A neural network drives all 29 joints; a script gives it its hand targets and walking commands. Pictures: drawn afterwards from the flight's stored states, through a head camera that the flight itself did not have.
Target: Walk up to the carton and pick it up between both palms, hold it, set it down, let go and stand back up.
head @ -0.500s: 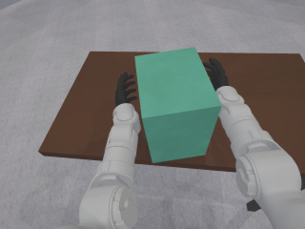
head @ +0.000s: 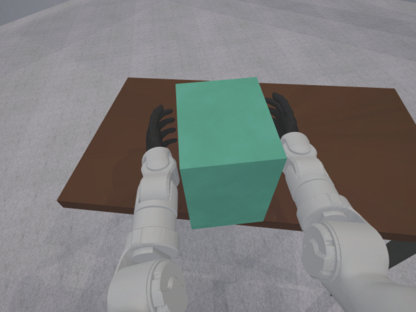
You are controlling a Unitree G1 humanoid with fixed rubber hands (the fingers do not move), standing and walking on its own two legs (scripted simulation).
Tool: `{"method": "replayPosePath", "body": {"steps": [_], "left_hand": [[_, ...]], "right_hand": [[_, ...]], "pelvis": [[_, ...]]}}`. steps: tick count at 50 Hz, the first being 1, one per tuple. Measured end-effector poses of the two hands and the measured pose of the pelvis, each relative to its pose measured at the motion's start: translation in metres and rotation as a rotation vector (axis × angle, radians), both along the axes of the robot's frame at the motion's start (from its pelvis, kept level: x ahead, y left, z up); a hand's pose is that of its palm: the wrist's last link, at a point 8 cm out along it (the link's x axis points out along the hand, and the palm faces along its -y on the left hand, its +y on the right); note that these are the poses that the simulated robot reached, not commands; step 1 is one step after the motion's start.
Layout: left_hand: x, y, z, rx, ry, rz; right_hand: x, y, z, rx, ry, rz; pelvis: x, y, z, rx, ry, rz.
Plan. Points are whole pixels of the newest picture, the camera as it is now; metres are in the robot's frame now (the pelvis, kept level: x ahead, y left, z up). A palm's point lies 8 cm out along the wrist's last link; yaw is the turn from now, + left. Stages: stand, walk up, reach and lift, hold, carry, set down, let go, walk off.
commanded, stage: reach and lift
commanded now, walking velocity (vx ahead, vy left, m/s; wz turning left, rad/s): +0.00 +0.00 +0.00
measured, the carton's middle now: (222, 157) +0.41 +0.03 +0.07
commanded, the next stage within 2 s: none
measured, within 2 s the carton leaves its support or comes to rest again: neither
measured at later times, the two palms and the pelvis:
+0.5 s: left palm (144, 135) +0.39 +0.18 +0.14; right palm (277, 123) +0.44 -0.07 +0.14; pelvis +0.00 +0.01 +0.00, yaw +0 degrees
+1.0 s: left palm (121, 121) +0.37 +0.19 +0.20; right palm (274, 119) +0.40 -0.05 +0.19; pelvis -0.01 +0.03 +0.00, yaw +1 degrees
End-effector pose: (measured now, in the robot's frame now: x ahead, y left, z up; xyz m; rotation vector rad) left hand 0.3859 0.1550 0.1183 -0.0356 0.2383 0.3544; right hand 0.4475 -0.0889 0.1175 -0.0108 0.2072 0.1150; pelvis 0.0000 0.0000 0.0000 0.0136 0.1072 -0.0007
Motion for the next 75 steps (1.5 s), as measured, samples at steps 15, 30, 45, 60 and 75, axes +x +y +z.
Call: {"method": "replayPosePath", "body": {"steps": [15, 30, 45, 60, 75], "left_hand": [[0.004, 0.009, 0.007, 0.027, 0.011, -0.026], [0.0, 0.029, 0.037, 0.078, -0.022, -0.063], [-0.018, 0.039, 0.076, 0.082, -0.039, -0.111], [-0.017, 0.041, 0.084, 0.074, -0.018, -0.135], [-0.018, 0.054, 0.1, 0.066, -0.04, -0.152]], "right_hand": [[-0.001, 0.008, 0.004, -0.004, 0.003, -0.027], [-0.011, 0.028, 0.038, -0.043, -0.047, -0.053], [-0.042, 0.036, 0.072, -0.074, -0.068, -0.101], [-0.044, 0.038, 0.081, -0.068, -0.073, -0.116], [-0.047, 0.049, 0.1, -0.029, -0.104, -0.132]], "pelvis": [[0.001, 0.001, 0.0, -0.001, -0.014, 0.0], [0.003, 0.013, 0.003, -0.01, -0.096, 0.012], [-0.006, 0.032, 0.003, -0.01, -0.185, 0.026], [-0.007, 0.033, 0.003, -0.01, -0.203, 0.027], [-0.005, 0.036, 0.003, -0.014, -0.24, 0.031]]}}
